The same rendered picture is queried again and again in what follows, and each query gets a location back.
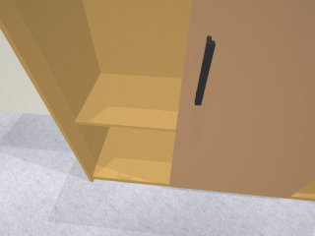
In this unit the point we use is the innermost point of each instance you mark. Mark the handle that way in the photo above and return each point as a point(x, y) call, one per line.
point(205, 69)

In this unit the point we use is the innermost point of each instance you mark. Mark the wardrobe door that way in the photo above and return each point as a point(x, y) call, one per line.
point(309, 188)
point(254, 132)

